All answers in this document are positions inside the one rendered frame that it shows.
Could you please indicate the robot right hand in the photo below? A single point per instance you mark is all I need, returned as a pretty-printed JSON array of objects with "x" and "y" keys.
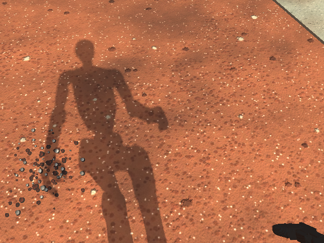
[{"x": 301, "y": 232}]

